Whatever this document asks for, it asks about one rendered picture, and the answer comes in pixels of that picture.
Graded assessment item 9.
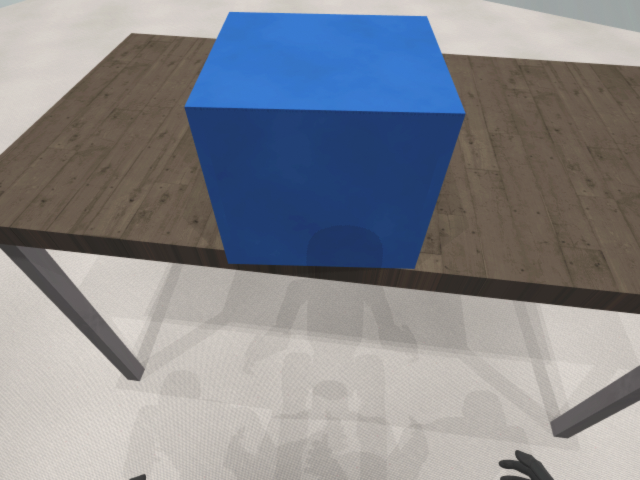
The table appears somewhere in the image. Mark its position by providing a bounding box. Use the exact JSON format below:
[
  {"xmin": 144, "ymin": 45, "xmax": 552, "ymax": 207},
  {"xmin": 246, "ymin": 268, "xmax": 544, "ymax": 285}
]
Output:
[{"xmin": 0, "ymin": 33, "xmax": 640, "ymax": 438}]

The carton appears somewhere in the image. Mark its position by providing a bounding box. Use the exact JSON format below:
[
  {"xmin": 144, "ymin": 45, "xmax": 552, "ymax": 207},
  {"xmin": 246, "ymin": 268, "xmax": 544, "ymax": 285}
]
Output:
[{"xmin": 184, "ymin": 12, "xmax": 466, "ymax": 269}]

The robot right hand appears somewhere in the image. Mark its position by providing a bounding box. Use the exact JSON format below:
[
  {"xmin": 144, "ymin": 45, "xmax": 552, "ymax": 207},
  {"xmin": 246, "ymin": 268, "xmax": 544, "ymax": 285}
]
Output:
[{"xmin": 499, "ymin": 450, "xmax": 554, "ymax": 480}]

